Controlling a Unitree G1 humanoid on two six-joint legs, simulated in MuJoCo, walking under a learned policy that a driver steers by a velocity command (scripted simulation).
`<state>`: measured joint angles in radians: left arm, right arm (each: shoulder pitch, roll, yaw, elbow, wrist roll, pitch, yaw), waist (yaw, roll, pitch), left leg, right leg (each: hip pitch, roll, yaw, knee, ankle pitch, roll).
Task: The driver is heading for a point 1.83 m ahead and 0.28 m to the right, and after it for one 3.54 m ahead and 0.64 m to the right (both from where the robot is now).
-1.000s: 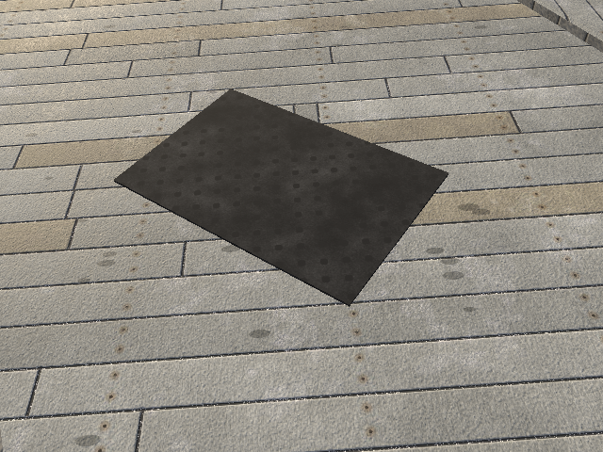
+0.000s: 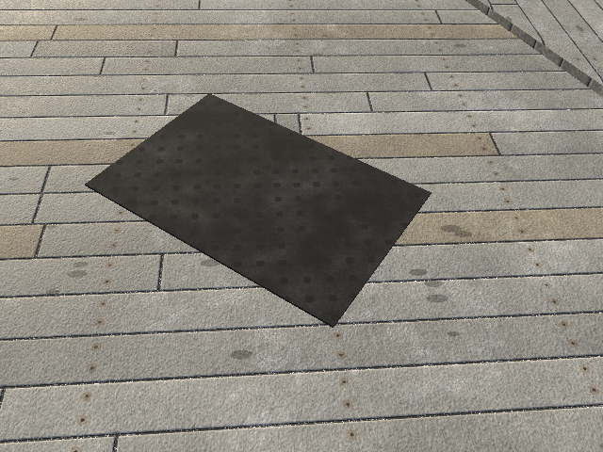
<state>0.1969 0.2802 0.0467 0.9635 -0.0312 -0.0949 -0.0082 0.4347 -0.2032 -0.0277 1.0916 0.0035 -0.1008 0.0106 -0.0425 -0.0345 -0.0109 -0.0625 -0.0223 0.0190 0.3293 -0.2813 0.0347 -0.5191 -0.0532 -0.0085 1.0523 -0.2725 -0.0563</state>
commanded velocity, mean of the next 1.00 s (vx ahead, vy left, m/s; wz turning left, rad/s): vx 0.48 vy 0.00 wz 0.00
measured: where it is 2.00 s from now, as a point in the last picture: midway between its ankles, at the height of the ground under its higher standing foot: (300, 250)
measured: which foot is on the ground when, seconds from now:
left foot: down 0.00-0.28, up 0.30-0.80, down 0.82-1.00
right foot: up 0.00-0.26, down 0.28-0.84, up 0.86-1.00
